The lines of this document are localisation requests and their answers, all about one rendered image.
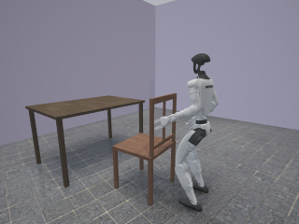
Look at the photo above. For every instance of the table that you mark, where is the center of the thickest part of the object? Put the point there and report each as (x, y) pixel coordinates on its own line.
(73, 108)

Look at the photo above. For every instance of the left robot hand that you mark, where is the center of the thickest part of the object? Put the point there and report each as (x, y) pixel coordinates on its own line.
(164, 122)

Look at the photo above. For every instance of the left robot forearm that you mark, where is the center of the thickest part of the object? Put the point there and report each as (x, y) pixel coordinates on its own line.
(186, 113)

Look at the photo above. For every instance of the right robot upper arm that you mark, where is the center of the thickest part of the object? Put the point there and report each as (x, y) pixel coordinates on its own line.
(214, 100)

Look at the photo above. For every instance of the chair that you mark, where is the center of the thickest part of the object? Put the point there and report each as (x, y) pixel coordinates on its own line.
(148, 147)

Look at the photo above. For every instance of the left robot shin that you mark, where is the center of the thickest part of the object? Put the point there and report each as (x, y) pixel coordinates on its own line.
(185, 181)

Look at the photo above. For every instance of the right robot hand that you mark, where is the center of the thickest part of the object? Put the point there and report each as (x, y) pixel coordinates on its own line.
(192, 121)

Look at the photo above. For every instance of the left robot upper arm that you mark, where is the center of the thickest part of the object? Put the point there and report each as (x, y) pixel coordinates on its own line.
(193, 87)

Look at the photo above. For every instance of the humanoid robot torso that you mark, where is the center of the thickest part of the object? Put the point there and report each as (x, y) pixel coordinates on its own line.
(205, 99)

